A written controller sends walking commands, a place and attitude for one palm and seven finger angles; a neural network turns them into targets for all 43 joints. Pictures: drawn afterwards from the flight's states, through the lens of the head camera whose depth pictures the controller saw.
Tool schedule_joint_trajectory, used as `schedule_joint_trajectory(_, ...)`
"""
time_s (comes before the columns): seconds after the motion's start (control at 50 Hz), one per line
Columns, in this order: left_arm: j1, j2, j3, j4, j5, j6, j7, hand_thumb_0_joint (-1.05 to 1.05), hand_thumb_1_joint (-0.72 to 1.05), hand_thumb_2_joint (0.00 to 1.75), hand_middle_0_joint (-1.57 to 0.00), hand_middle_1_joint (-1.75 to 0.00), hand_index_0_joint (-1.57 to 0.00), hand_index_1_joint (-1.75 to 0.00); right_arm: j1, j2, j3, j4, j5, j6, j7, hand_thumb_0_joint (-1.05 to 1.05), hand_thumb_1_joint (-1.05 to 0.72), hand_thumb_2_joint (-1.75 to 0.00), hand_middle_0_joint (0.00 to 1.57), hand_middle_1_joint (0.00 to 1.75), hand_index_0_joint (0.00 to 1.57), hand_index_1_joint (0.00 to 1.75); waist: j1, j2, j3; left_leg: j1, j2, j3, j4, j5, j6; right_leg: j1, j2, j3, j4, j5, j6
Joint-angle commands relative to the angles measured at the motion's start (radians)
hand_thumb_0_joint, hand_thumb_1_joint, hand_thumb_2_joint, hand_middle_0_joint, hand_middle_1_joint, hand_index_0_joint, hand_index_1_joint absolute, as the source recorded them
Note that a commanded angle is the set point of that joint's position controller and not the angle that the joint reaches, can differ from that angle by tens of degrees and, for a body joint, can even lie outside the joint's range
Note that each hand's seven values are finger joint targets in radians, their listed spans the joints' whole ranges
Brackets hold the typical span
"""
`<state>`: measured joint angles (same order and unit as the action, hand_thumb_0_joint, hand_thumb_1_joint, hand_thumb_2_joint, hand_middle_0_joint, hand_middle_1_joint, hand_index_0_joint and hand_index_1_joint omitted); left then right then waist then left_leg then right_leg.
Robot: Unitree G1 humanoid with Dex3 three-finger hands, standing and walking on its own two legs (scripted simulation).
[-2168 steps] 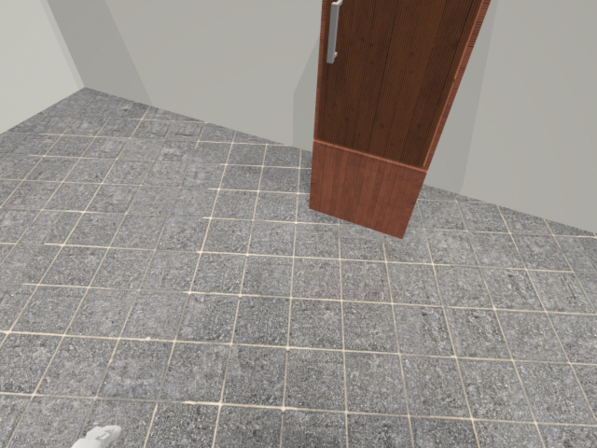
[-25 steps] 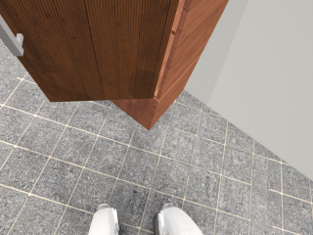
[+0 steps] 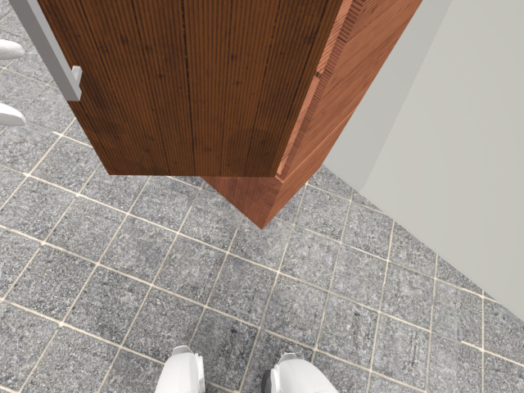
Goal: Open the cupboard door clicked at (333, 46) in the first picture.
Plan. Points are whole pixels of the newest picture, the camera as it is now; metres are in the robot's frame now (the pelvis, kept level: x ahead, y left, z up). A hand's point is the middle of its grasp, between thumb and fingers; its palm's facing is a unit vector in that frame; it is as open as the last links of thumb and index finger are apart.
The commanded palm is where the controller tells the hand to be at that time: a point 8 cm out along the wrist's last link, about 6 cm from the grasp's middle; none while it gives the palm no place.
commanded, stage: slide the fingers in behind the handle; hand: left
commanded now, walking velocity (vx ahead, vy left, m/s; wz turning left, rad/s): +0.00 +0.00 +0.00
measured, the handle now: (52, 39) +0.57 +0.25 +0.12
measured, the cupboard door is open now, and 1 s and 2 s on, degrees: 44 44 45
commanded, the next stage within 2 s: close the thumb around the handle in 1.40 s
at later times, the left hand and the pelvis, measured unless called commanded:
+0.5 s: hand (33, 65) +0.52 +0.26 +0.13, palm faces +0.01 -1.00 +0.00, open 14.0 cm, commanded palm +0.50 +0.29 +0.12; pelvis +0.00 -0.01 +0.00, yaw +0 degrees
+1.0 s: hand (58, 65) +0.52 +0.23 +0.13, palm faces +0.01 -1.00 +0.01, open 14.0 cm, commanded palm +0.50 +0.27 +0.12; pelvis +0.00 -0.02 +0.00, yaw +0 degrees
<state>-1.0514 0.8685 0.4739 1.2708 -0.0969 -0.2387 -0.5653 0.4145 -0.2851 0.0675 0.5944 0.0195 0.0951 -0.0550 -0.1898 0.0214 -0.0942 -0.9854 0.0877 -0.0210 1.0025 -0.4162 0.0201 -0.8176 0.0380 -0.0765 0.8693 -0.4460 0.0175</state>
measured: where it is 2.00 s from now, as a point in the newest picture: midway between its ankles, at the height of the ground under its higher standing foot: outside the picture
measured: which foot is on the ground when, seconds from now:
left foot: down 0.00-1.00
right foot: down 0.00-1.00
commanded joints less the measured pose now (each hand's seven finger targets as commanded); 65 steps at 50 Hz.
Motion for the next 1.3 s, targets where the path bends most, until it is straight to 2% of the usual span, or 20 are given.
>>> schedule_joint_trajectory(0.0,-0.454,0.205,0.009,-0.22,-0.039,-0.056,0.02,0.0,-0.5,0.3,-0.3,-1.2,-0.3,-1.2,0.207,-0.213,-0.083,-0.021,-0.01,-0.014,-0.016,0.0,-0.9,-0.9,0.2,0.3,0.2,0.3,-0.031,0.263,-0.464,0.689,-0.022,-0.089,-0.079,0.516,0.002,-0.098,0.049,-0.004,-0.083,0.294,-0.035)
schedule_joint_trajectory(0.06,-0.433,0.244,0.048,-0.239,-0.024,-0.063,0.057,0.0,-0.5,0.3,-0.3,-1.2,-0.3,-1.2,0.206,-0.212,-0.082,-0.024,-0.015,-0.014,-0.01,0.0,-0.9,-0.9,0.2,0.3,0.2,0.3,-0.008,0.279,-0.489,0.698,-0.022,-0.088,-0.079,0.543,-0.003,-0.077,0.045,0.0,-0.079,0.304,-0.037)
schedule_joint_trajectory(0.22,-0.43,0.235,0.053,-0.264,0.004,-0.091,0.124,0.0,-0.5,0.3,-0.3,-1.2,-0.3,-1.2,0.202,-0.206,-0.083,-0.033,-0.019,-0.013,0.0,0.0,-0.9,-0.9,0.2,0.3,0.2,0.3,-0.005,0.259,-0.485,0.678,-0.025,-0.085,-0.094,0.51,-0.003,-0.042,0.048,0.0,-0.076,0.297,-0.039)
schedule_joint_trajectory(0.24,-0.428,0.2,0.025,-0.243,0.003,-0.087,0.121,0.0,-0.5,0.3,-0.3,-1.2,-0.3,-1.2,0.194,-0.204,-0.085,-0.033,-0.014,-0.013,0.002,0.0,-0.9,-0.9,0.2,0.3,0.2,0.3,-0.014,0.281,-0.477,0.684,-0.025,-0.08,-0.094,0.496,-0.005,-0.062,0.047,0.004,-0.081,0.29,-0.036)
schedule_joint_trajectory(0.26,-0.432,0.195,0.022,-0.226,0.002,-0.083,0.122,0.0,-0.5,0.3,-0.3,-1.2,-0.3,-1.2,0.2,-0.205,-0.085,-0.026,-0.015,-0.011,0.0,0.0,-0.9,-0.9,0.2,0.3,0.2,0.3,-0.022,0.245,-0.453,0.668,-0.022,-0.084,-0.096,0.482,-0.003,-0.063,0.047,0.002,-0.085,0.286,-0.035)
schedule_joint_trajectory(0.32,-0.396,0.211,0.044,-0.214,-0.005,-0.081,0.115,0.0,-0.5,0.3,-0.3,-1.2,-0.3,-1.2,0.207,-0.208,-0.086,-0.03,-0.013,-0.012,-0.001,0.0,-0.9,-0.9,0.2,0.3,0.2,0.3,-0.008,0.221,-0.467,0.638,-0.03,-0.072,-0.099,0.474,0.005,-0.015,0.048,0.007,-0.086,0.307,-0.037)
schedule_joint_trajectory(0.4,-0.4,0.209,0.033,-0.178,-0.007,-0.066,0.111,0.0,-0.5,0.3,-0.3,-1.2,-0.3,-1.2,0.205,-0.207,-0.083,-0.027,-0.009,-0.014,-0.003,0.0,-0.9,-0.9,0.2,0.3,0.2,0.3,-0.023,0.169,-0.411,0.56,-0.034,-0.056,-0.106,0.393,0.015,0.002,0.045,0.014,-0.098,0.29,-0.028)
schedule_joint_trajectory(0.48,-0.41,0.228,0.044,-0.189,-0.006,-0.082,0.116,0.0,-0.5,0.3,-0.3,-1.2,-0.3,-1.2,0.21,-0.206,-0.083,-0.023,-0.01,-0.017,-0.006,0.0,-0.9,-0.9,0.2,0.3,0.2,0.3,-0.02,0.17,-0.426,0.541,-0.037,-0.047,-0.1,0.388,0.018,0.022,0.043,0.024,-0.096,0.3,-0.027)
schedule_joint_trajectory(0.56,-0.436,0.182,0.01,-0.205,-0.006,-0.098,0.122,0.0,-0.5,0.3,-0.3,-1.2,-0.3,-1.2,0.207,-0.201,-0.086,-0.014,-0.01,-0.022,-0.005,0.0,-0.9,-0.9,0.2,0.3,0.2,0.3,-0.027,0.223,-0.433,0.575,-0.037,-0.05,-0.095,0.386,0.014,-0.012,0.043,0.025,-0.096,0.283,-0.03)
schedule_joint_trajectory(0.62,-0.447,0.212,0.039,-0.22,-0.015,-0.102,0.125,0.0,-0.5,0.3,-0.3,-1.2,-0.3,-1.2,0.218,-0.202,-0.086,-0.008,-0.011,-0.026,-0.006,0.0,-0.9,-0.9,0.2,0.3,0.2,0.3,-0.024,0.198,-0.459,0.559,-0.039,-0.046,-0.093,0.396,0.02,0.033,0.042,0.03,-0.093,0.311,-0.029)
schedule_joint_trajectory(0.72,-0.426,0.198,0.03,-0.222,-0.012,-0.088,0.135,0.0,-0.5,0.3,-0.3,-1.2,-0.3,-1.2,0.212,-0.198,-0.084,-0.008,-0.009,-0.026,-0.004,0.0,-0.9,-0.9,0.2,0.3,0.2,0.3,-0.015,0.214,-0.455,0.55,-0.043,-0.036,-0.092,0.402,0.021,0.048,0.041,0.033,-0.093,0.333,-0.028)
schedule_joint_trajectory(0.8,-0.448,0.17,0.002,-0.214,-0.003,-0.079,0.152,0.0,-0.5,0.3,-0.3,-1.2,-0.3,-1.2,0.204,-0.195,-0.086,-0.007,-0.007,-0.03,-0.003,0.0,-0.9,-0.9,0.2,0.3,0.2,0.3,-0.03,0.208,-0.428,0.529,-0.043,-0.032,-0.091,0.374,0.022,0.04,0.039,0.038,-0.102,0.321,-0.023)
schedule_joint_trajectory(0.86,-0.431,0.179,0.027,-0.231,-0.009,-0.093,0.161,0.0,-0.5,0.3,-0.3,-1.2,-0.3,-1.2,0.208,-0.196,-0.091,-0.006,-0.009,-0.033,-0.002,0.0,-0.9,-0.9,0.2,0.3,0.2,0.3,-0.022,0.19,-0.473,0.551,-0.043,-0.034,-0.086,0.409,0.021,0.062,0.041,0.038,-0.095,0.355,-0.025)
schedule_joint_trajectory(0.88,-0.443,0.151,0.004,-0.238,-0.014,-0.095,0.16,0.0,-0.5,0.3,-0.3,-1.2,-0.3,-1.2,0.206,-0.194,-0.09,-0.004,-0.01,-0.034,0.0,0.0,-0.9,-0.9,0.2,0.3,0.2,0.3,-0.032,0.194,-0.473,0.552,-0.043,-0.033,-0.088,0.411,0.022,0.062,0.04,0.04,-0.096,0.363,-0.023)
schedule_joint_trajectory(0.94,-0.386,0.138,0.015,-0.229,-0.021,-0.096,0.155,0.0,-0.5,0.3,-0.3,-1.2,-0.3,-1.2,0.205,-0.191,-0.093,-0.006,-0.01,-0.035,0.005,0.0,-0.9,-0.9,0.2,0.3,0.2,0.3,-0.012,0.199,-0.496,0.569,-0.046,-0.027,-0.085,0.444,0.019,0.08,0.041,0.037,-0.089,0.395,-0.025)
schedule_joint_trajectory(1.02,-0.356,0.183,0.048,-0.208,-0.021,-0.079,0.154,0.0,-0.5,0.3,-0.3,-1.2,-0.3,-1.2,0.199,-0.193,-0.088,-0.017,-0.007,-0.029,0.004,0.0,-0.9,-0.9,0.2,0.3,0.2,0.3,-0.001,0.153,-0.447,0.492,-0.053,-0.012,-0.091,0.424,0.028,0.134,0.039,0.044,-0.093,0.424,-0.023)
schedule_joint_trajectory(1.1,-0.39,0.171,0.02,-0.214,-0.009,-0.085,0.157,0.0,-0.5,0.3,-0.3,-1.2,-0.3,-1.2,0.191,-0.192,-0.089,-0.019,-0.005,-0.027,0.002,0.0,-0.9,-0.9,0.2,0.3,0.2,0.3,-0.02,0.157,-0.414,0.491,-0.049,-0.016,-0.092,0.391,0.026,0.094,0.037,0.046,-0.098,0.384,-0.02)
schedule_joint_trajectory(1.14,-0.406,0.182,0.038,-0.26,-0.016,-0.111,0.158,0.0,-0.5,0.3,-0.3,-1.2,-0.3,-1.2,0.196,-0.192,-0.093,-0.016,-0.009,-0.031,0.002,0.0,-0.9,-0.9,0.2,0.3,0.2,0.3,-0.01,0.203,-0.475,0.553,-0.047,-0.024,-0.091,0.443,0.02,0.099,0.04,0.044,-0.089,0.41,-0.025)
schedule_joint_trajectory(1.16,-0.401,0.135,0.004,-0.267,-0.019,-0.118,0.154,0.0,-0.5,0.3,-0.3,-1.2,-0.3,-1.2,0.194,-0.189,-0.094,-0.013,-0.009,-0.031,0.004,0.0,-0.9,-0.9,0.2,0.3,0.2,0.3,-0.016,0.211,-0.478,0.584,-0.045,-0.031,-0.09,0.462,0.016,0.074,0.041,0.037,-0.086,0.404,-0.028)
schedule_joint_trajectory(1.28,-0.409,0.046,-0.047,-0.217,-0.037,-0.096,0.144,0.0,-0.5,0.3,-0.3,-1.2,-0.3,-1.2,0.193,-0.192,-0.099,0.004,-0.007,-0.03,0.006,0.0,-0.9,-0.9,0.2,0.3,0.2,0.3,-0.037,0.182,-0.42,0.6,-0.038,-0.047,-0.099,0.425,0.014,0.0,0.041,0.022,-0.099,0.333,-0.027)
